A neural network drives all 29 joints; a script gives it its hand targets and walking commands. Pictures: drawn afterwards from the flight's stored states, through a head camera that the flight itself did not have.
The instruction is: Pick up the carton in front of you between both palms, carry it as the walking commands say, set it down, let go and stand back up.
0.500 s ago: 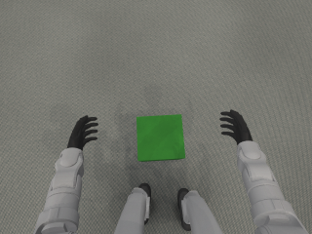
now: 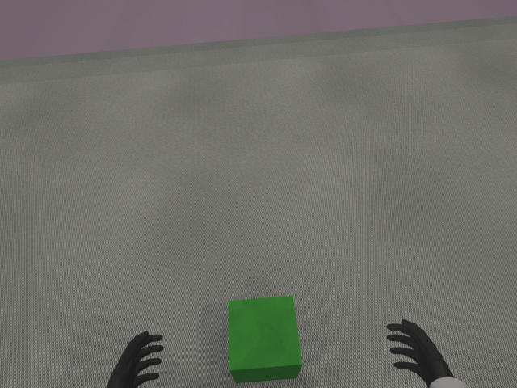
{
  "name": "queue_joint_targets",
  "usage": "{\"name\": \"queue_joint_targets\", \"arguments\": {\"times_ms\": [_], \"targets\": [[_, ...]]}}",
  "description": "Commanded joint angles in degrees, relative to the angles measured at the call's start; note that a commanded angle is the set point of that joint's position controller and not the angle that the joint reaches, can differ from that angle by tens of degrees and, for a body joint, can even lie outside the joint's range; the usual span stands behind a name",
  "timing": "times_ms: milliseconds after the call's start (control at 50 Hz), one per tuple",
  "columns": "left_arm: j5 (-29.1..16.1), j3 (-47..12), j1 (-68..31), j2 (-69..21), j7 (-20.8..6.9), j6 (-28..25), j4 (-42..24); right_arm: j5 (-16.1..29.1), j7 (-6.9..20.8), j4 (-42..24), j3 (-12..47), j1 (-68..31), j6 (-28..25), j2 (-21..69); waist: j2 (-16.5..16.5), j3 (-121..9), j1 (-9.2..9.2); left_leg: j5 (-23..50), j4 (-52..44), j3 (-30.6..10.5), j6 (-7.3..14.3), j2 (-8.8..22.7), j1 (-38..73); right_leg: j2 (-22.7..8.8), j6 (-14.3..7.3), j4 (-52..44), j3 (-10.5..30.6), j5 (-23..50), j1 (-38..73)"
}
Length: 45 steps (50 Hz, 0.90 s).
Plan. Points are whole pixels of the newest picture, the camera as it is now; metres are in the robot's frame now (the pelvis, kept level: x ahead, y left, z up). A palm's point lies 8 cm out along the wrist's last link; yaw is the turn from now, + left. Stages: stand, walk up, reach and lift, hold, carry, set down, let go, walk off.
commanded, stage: let go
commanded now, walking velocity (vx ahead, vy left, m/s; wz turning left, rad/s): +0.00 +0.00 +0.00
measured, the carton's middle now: (263, 340) +0.35 +0.02 -0.65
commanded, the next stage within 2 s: stand in 0.38 s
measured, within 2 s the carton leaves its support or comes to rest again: neither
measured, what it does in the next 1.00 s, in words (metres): stands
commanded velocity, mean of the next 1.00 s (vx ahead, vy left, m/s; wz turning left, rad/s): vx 0.00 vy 0.00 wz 0.00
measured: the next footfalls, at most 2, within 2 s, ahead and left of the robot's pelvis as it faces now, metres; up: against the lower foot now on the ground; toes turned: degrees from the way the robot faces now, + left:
none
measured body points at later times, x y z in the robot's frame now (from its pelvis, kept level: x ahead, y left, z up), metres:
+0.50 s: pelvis -0.01 +0.00 -0.01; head +0.00 +0.01 +0.44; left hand +0.16 +0.27 -0.09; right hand +0.15 -0.26 -0.09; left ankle -0.01 +0.12 -0.74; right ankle -0.04 -0.11 -0.74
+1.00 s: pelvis +0.01 +0.01 +0.00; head +0.01 +0.03 +0.45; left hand +0.13 +0.31 -0.11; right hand +0.13 -0.28 -0.10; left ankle -0.01 +0.12 -0.74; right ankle -0.04 -0.11 -0.74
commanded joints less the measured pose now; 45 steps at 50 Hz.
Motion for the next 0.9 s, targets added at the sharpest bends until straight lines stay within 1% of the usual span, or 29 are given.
{"name": "queue_joint_targets", "arguments": {"times_ms": [0, 80, 120, 240, 320, 340, 360, 380, 400, 420, 440, 460, 520, 580, 660, 880], "targets": [[0.33, 1.28, -2.49, 5.55, -0.41, 1.53, -5.91, 0.14, 0.52, -6.14, -0.66, -2.16, 1.39, -4.32, -1.64, -1.23, -0.05, 7.46, -2.22, 2.21, -0.95, -0.87, 11.05, -0.96, 1.78, -6.21, -1.2, 7.8, -0.45], [1.19, 1.78, -3.91, 5.95, -0.79, 4.24, -6.0, 0.03, 0.81, -6.24, -0.75, -3.39, 3.96, -4.29, -1.29, 3.0, 0.09, 4.96, -1.44, 2.68, -1.09, -1.22, 13.77, -1.62, 1.15, -7.06, -0.91, 3.86, -1.93], [1.55, 1.87, -3.87, 5.89, -0.87, 5.21, -6.12, -0.17, 0.85, -6.27, -0.97, -3.48, 4.87, -4.33, -0.99, 3.78, 0.12, 5.12, -1.15, 2.76, -1.13, -1.23, 14.75, -1.64, 1.01, -6.95, -0.92, 3.95, -1.79], [2.3, 2.04, -3.25, 5.58, -0.62, 6.34, -6.55, -1.07, 0.89, -6.67, -1.67, -2.99, 6.15, -4.42, -0.27, 2.97, -0.06, 8.36, -1.21, 2.54, -0.91, -0.91, 15.06, -0.69, 1.5, -5.37, -1.54, 8.98, 2.52], [2.17, 1.91, -3.64, 5.45, -0.51, 6.34, -6.94, -1.32, 0.92, -7.18, -1.73, -3.5, 6.2, -4.47, -0.7, 2.46, -0.15, 9.54, -1.16, 2.21, -0.81, -0.83, 15.55, -0.5, 1.53, -4.78, -1.72, 10.06, 3.25], [3.75, 2.52, -5.34, 7.38, 0.93, 9.55, -10.14, -0.28, -0.18, -3.81, -1.78, -0.55, 4.61, -5.24, 1.84, -0.47, -0.49, 9.09, 0.65, 2.53, -1.43, -2.26, 14.84, -0.88, 1.06, -2.82, -1.61, 14.16, 6.06], [3.14, 1.64, -4.08, 6.79, 1.51, 10.45, -8.99, -0.17, -0.71, -4.71, -1.43, -1.47, 4.29, -5.05, -0.01, 0.07, -0.63, 8.99, 0.89, 2.14, -1.12, -2.19, 14.2, -0.74, 1.3, -2.25, -1.54, 15.17, 5.2], [2.39, 2.96, -4.4, 12.49, 4.24, 5.97, -1.32, -2.16, -3.22, 3.08, -2.27, -4.56, 2.47, -11.1, -4.26, 1.46, 0.95, 8.69, 1.86, 0.52, -1.63, 2.97, 5.67, -2.98, 2.63, -2.22, -0.96, 9.43, -0.92], [2.75, 2.83, -2.99, 12.12, 4.92, 3.98, -0.23, -2.56, -4.03, 3.35, -2.51, -3.23, 1.48, -11.5, -3.75, 0.34, 0.33, 7.17, 1.94, -0.44, -1.21, 3.25, 5.71, -3.34, 2.33, -2.17, 0.5, 6.88, 0.09], [3.07, 2.49, -2.89, 11.45, 5.03, 2.76, 0.89, -2.78, -4.2, 4.71, -2.04, -3.47, 0.79, -11.2, -2.61, -0.28, 0.1, 4.82, 1.57, -0.86, -1.03, 3.57, 4.77, -3.51, 1.96, -2.28, 1.28, 3.78, -0.44], [3.24, 2.32, -3.25, 11.22, 4.99, 1.74, 1.74, -2.78, -4.33, 5.86, -1.86, -3.85, 0.21, -11.34, -1.72, -0.41, -0.11, 3.19, 1.06, -1.52, -0.73, 3.88, 4.17, -3.67, 1.64, -2.36, 1.82, 2.32, -0.33], [3.31, 2.23, -3.46, 10.97, 4.94, 1.0, 2.47, -2.64, -4.55, 6.66, -1.68, -4.33, -0.22, -11.28, -0.87, -0.78, -0.14, 2.38, 0.77, -1.99, -0.52, 4.12, 3.75, -3.72, 1.43, -2.19, 2.1, 2.35, -0.06], [3.23, 2.31, -3.73, 11.75, 4.58, -0.12, 4.99, -2.68, -4.56, 9.05, -1.37, -5.54, -1.1, -11.96, 0.16, -2.75, 0.13, 6.74, 1.07, -2.69, 0.16, 4.67, 4.01, -3.93, 1.18, -1.25, 2.16, 7.57, 1.43], [3.25, 2.23, -3.75, 12.89, 4.69, -0.69, 7.18, -2.66, -4.71, 11.05, -1.24, -5.43, -1.57, -12.84, 0.83, -3.91, -0.11, 10.55, 1.49, -2.83, 0.36, 5.12, 5.33, -4.22, 1.08, -0.97, 2.49, 10.99, 2.05], [3.23, 1.83, -3.6, 14.0, 4.85, -1.18, 10.21, -2.47, -4.94, 13.81, -1.09, -5.45, -1.83, -14.3, 1.34, -4.13, -0.26, 12.71, 1.06, -3.34, 0.58, 5.71, 6.36, -4.44, 0.9, -1.11, 2.75, 12.48, 2.71], [2.88, 0.65, -3.98, 15.65, 5.19, -1.78, 16.89, -1.9, -4.9, 19.9, -0.25, -6.91, -2.16, -16.36, 0.51, -3.57, -0.19, 16.17, -0.38, -3.71, 0.85, 6.43, 7.76, -5.41, 0.71, -2.45, 3.41, 15.48, 4.59]]}}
